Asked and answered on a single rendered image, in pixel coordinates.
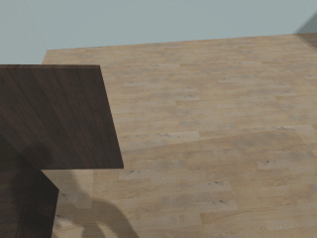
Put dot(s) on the cupboard door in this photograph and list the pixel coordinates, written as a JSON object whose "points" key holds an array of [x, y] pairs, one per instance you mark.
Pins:
{"points": [[58, 117]]}

